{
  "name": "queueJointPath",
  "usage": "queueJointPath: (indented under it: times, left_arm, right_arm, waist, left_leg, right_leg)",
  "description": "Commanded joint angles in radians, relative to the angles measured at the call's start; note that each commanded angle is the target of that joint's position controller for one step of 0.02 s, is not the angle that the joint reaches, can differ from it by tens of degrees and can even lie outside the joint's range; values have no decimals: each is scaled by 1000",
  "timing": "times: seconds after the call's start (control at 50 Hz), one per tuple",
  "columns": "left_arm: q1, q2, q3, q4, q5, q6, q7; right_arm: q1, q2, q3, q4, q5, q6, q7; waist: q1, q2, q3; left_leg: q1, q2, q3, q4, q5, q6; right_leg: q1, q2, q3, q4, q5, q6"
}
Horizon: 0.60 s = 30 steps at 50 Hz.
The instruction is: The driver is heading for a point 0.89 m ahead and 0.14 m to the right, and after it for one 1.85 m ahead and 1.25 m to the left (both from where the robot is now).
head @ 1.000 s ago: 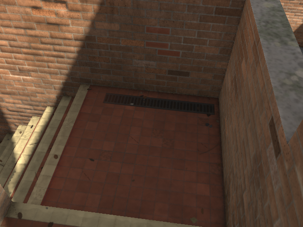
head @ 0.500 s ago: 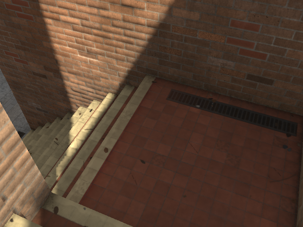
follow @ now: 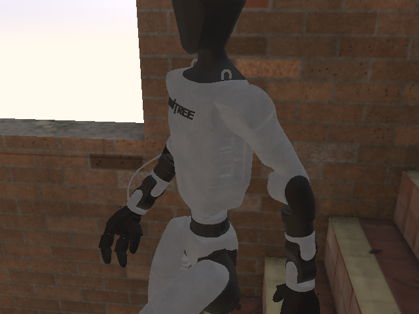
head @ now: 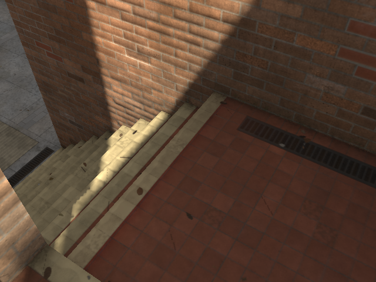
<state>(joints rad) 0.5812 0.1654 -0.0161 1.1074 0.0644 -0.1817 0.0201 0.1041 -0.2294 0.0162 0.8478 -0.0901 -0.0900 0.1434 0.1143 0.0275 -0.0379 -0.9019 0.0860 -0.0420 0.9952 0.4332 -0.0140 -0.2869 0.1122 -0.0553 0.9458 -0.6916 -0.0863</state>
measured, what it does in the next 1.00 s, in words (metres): goes down: left foot 0.20 m lower, then right foot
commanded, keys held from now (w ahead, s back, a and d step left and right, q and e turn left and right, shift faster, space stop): no key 0.96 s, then w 0.04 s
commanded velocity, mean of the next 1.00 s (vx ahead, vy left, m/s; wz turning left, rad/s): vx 0.05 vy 0.00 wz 0.01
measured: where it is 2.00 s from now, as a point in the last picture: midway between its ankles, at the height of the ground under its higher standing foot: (203, 273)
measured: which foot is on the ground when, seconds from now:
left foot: up 0.00-0.14, down 0.16-1.00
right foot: down 0.00-0.16, up 0.18-0.58, down 0.60-1.00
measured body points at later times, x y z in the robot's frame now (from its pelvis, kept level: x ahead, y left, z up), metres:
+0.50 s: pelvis +0.16 +0.01 -0.16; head +0.14 +0.04 +0.29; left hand +0.23 +0.23 -0.32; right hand +0.16 -0.22 -0.30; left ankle +0.22 +0.09 -0.88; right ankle +0.16 -0.15 -0.78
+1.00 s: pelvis +0.17 -0.05 -0.14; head +0.18 -0.05 +0.31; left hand +0.18 +0.21 -0.28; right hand +0.22 -0.29 -0.30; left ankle +0.22 +0.09 -0.88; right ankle +0.12 -0.13 -0.88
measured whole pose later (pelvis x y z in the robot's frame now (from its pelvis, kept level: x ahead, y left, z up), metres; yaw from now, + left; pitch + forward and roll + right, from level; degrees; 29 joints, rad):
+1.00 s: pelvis +0.17 -0.05 -0.14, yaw +0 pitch +0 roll -1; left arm 0.34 0.22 0.08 1.02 -0.01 -0.10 -0.13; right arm 0.22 -0.23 -0.03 1.08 -0.01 -0.05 0.08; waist 0.03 0.03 0.03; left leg -0.32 0.07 0.05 0.53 -0.20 -0.03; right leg -0.13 0.07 -0.01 0.48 -0.35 -0.06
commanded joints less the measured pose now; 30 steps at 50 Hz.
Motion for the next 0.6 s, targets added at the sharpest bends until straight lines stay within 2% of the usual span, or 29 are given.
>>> queueJointPath:
  times: [0.02, 0.04, 0.06, 0.08, 0.1, 0.12, 0.14, 0.16, 0.18, 0.2, 0.22, 0.24, 0.26, 0.28, 0.3, 0.32, 0.34, 0.36, 0.38, 0.4, 0.42, 0.44, 0.46, 0.5, 0.52, 0.54, 0.56, 0.58, 0.6]
  left_arm:
    - [211, 84, 1, 6, -24, 19, 22]
    - [50, 49, 12, -49, -104, 79, 12]
    - [33, 88, 21, -58, -97, 103, 8]
    - [41, 79, 26, -45, -74, 113, 7]
    - [67, 58, 25, -33, -57, 126, 10]
    - [29, 85, 28, -25, -51, 129, 15]
    - [-18, 108, 39, -25, -46, 129, 13]
    - [39, 98, 53, -9, -62, 132, 13]
    - [101, 69, 67, 13, -79, 145, 13]
    - [224, 48, 55, -36, -106, 163, 31]
    - [169, 54, 45, -42, -75, 177, 41]
    - [79, 58, 46, -54, -41, 190, 35]
    - [32, 53, 42, -68, -13, 191, 21]
    - [-49, 45, 42, -105, 0, 201, 16]
    - [-119, 55, 39, -126, -8, 220, 12]
    - [-140, 44, 39, -125, -15, 231, 10]
    - [-177, 12, 28, -141, -30, 237, 7]
    - [-186, 20, 30, -141, -28, 237, -2]
    - [-152, 2, 24, -118, -34, 238, -4]
    - [-128, -1, 23, -99, -36, 244, -7]
    - [-129, 12, 25, -92, -38, 251, -7]
    - [-144, 35, 32, -88, -42, 260, -8]
    - [-180, 43, 30, -94, -38, 269, -12]
    - [-218, 55, 27, -98, -26, 271, -18]
    - [-249, 52, 16, -121, -38, 261, -24]
    - [-239, 58, 12, -110, -54, 248, -26]
    - [-238, 72, 17, -116, -74, 241, -24]
    - [-151, 77, 22, -74, -83, 237, -20]
    - [-131, 97, 28, -71, -81, 224, -21]
  right_arm:
    - [-128, -60, 1, -8, -8, 4, -7]
    - [-266, 60, 3, -56, 118, 11, -91]
    - [-238, 63, 14, -40, 139, 18, -109]
    - [-184, 28, 6, -19, 142, 25, -121]
    - [-132, 15, 3, -3, 138, 29, -129]
    - [53, -13, -15, 69, 115, 35, -135]
    - [258, -74, -31, 140, 110, 42, -137]
    - [320, -135, -48, 177, 83, 41, -128]
    - [445, -181, -65, 220, 67, 45, -120]
    - [428, -163, -57, 200, 66, 45, -113]
    - [394, -106, -47, 172, 104, 54, -111]
    - [343, -87, -46, 147, 119, 53, -123]
    - [268, -54, -29, 116, 110, 48, -141]
    - [251, -63, -30, 121, 91, 44, -171]
    - [229, 8, 0, 116, 84, 51, -180]
    - [224, 20, 11, 119, 77, 54, -184]
    - [207, 29, 23, 125, 77, 46, -188]
    - [198, 22, 29, 123, 85, 46, -190]
    - [181, -22, 22, 119, 80, 44, -188]
    - [158, -55, 17, 102, 76, 40, -182]
    - [145, -56, 19, 91, 81, 43, -176]
    - [141, -48, 23, 78, 89, 49, -173]
    - [131, -51, 25, 67, 93, 55, -171]
    - [148, -58, 26, 62, 89, 68, -175]
    - [183, -51, 29, 77, 82, 82, -178]
    - [227, -78, 21, 87, 69, 89, -185]
    - [283, -85, 16, 111, 59, 105, -194]
    - [300, -96, 10, 121, 73, 115, -200]
    - [326, -90, -2, 126, 85, 110, -198]
  waist:
    - [52, -71, 149]
    - [54, 87, 86]
    - [48, 29, 137]
    - [42, 5, 180]
    - [42, -30, 174]
    - [-29, -136, 83]
    - [-149, -138, 27]
    - [-156, 4, 95]
    - [-155, 113, 16]
    - [-65, 89, -132]
    - [-100, 50, -229]
    - [-111, 49, -189]
    - [-92, -34, -174]
    - [-96, 63, -119]
    - [-72, -42, -24]
    - [-66, -23, 28]
    - [-57, -9, 30]
    - [-41, -15, 21]
    - [-24, 27, -15]
    - [-12, 96, -43]
    - [-10, 107, -42]
    - [-16, 88, -16]
    - [-27, 103, 5]
    - [-56, 127, 35]
    - [-65, 119, 73]
    - [-95, 147, 105]
    - [-121, 163, 132]
    - [-94, 116, 135]
    - [-93, 63, 133]
  left_leg:
    - [-92, 13, 24, -414, 213, 18]
    - [276, -72, 106, -488, 245, 24]
    - [439, -87, 118, -475, 163, 19]
    - [466, -69, 107, -547, 129, 12]
    - [533, -58, 109, -626, 146, 10]
    - [709, 13, 17, -597, 215, 39]
    - [831, 6, 20, -705, 201, 48]
    - [933, 26, 87, -885, 275, 42]
    - [1263, 160, -2, -635, 805, 81]
    - [1499, 373, -102, -296, 1040, 162]
    - [1426, 376, -132, -318, 807, 230]
    - [1235, 349, -143, -399, 487, 303]
    - [1026, 317, -144, -483, 98, 344]
    - [838, 382, -260, -545, -130, 396]
    - [617, 327, -220, -618, -253, 375]
    - [484, 284, -197, -611, -237, 366]
    - [429, 239, -154, -588, -284, 335]
    - [393, 211, -123, -599, -279, 301]
    - [348, 175, -73, -589, -263, 270]
    - [317, 182, -99, -577, -235, 265]
    - [306, 176, -99, -577, -319, 257]
    - [279, 170, -97, -578, -391, 244]
    - [272, 166, -103, -595, -465, 236]
    - [310, 167, -129, -600, -550, 235]
    - [371, 115, -73, -622, -648, 191]
    - [394, 103, -83, -627, -638, 186]
    - [497, 122, -157, -633, -643, 193]
    - [479, 120, -181, -600, -608, 167]
    - [428, 95, -158, -525, -556, 108]
  right_leg:
    - [68, -226, 327, -76, 596, -53]
    - [-48, -190, 282, -110, 557, -77]
    - [-175, -188, 285, -84, 560, -92]
    - [-143, -181, 269, -31, 608, -92]
    - [-108, -158, 243, 63, 630, -85]
    - [-146, -187, 288, 224, 611, -97]
    - [-112, -149, 231, 393, 650, -80]
    - [-178, -50, 104, 602, 383, -49]
    - [-459, 76, 17, 981, -314, -23]
    - [-696, 11, 82, 1046, -417, 7]
    - [-707, -61, 95, 1045, -354, 6]
    - [-698, -80, 105, 1085, -237, 10]
    - [-629, -82, 122, 992, -19, 26]
    - [-629, -94, 187, 930, 170, 46]
    - [-528, -111, 182, 741, 335, 69]
    - [-463, -88, 159, 705, 367, 82]
    - [-423, -95, 171, 558, 455, 110]
    - [-333, -116, 166, 404, 524, 114]
    - [-210, -102, 115, 369, 595, 117]
    - [-133, -78, 114, 443, 644, 116]
    - [-121, -78, 118, 454, 628, 117]
    - [-94, -76, 123, 419, 606, 116]
    - [-75, -74, 107, 397, 576, 115]
    - [-57, -88, 83, 326, 479, 114]
    - [-58, -103, 47, 17, 254, 109]
    - [7, -81, 10, -109, 159, 111]
    - [-14, -97, 34, -344, 11, 96]
    - [121, -95, 9, -512, 178, 86]
    - [232, -145, 97, -597, 334, 64]
Keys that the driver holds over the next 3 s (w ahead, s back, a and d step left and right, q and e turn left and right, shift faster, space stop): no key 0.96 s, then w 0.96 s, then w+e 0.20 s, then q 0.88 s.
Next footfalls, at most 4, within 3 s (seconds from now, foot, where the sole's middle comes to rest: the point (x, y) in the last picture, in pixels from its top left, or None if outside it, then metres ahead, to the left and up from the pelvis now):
0.16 left None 0.26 0.09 -0.91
0.60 right None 0.16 -0.13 -0.91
1.34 left None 0.32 0.10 -0.91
1.70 right None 0.62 -0.09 -1.12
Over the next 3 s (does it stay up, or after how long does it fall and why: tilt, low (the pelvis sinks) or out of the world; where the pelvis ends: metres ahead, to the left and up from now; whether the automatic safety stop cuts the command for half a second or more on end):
stays up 0.85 0.06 -0.35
